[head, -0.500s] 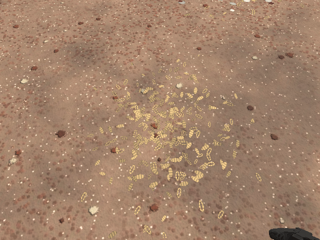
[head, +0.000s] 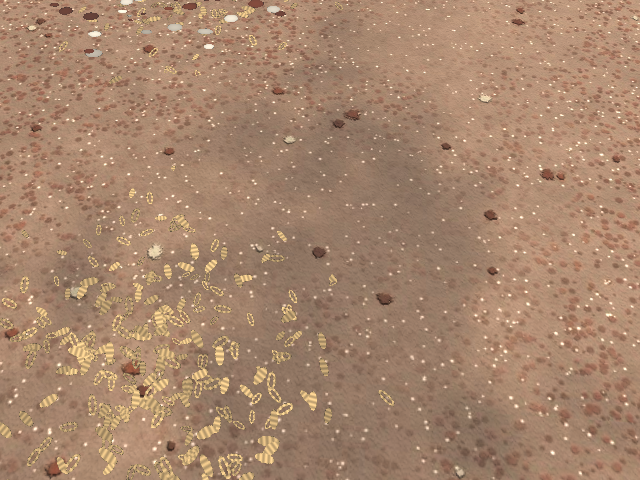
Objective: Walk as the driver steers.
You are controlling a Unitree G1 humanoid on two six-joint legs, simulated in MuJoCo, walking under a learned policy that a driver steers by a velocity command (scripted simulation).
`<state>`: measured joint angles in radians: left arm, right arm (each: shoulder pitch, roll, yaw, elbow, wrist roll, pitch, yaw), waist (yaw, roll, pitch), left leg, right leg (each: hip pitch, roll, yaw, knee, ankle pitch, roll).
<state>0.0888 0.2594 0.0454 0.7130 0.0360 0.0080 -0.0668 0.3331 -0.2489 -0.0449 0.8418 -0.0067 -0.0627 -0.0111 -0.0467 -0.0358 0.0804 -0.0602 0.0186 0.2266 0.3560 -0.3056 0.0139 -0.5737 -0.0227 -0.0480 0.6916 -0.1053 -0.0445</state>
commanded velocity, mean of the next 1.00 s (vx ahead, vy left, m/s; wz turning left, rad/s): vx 0.31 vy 0.00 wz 0.32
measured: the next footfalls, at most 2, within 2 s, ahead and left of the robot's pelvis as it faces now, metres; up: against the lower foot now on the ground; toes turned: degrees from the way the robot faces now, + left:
right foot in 0.08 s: +0.17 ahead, -0.09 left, +0.00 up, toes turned -3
left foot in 0.56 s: +0.09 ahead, +0.10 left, +0.00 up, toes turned +13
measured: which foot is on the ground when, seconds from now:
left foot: down 0.00-0.06, up 0.08-0.54, down 0.56-1.00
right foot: up 0.00-0.06, down 0.08-0.56, up 0.58-0.98, down 1.00-1.00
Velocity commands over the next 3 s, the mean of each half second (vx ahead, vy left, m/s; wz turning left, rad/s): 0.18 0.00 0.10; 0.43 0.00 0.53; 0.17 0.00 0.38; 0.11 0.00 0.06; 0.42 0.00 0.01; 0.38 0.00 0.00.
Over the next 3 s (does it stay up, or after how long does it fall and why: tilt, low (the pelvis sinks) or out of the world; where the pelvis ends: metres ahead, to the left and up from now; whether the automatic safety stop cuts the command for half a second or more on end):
stays up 0.86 0.39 -0.02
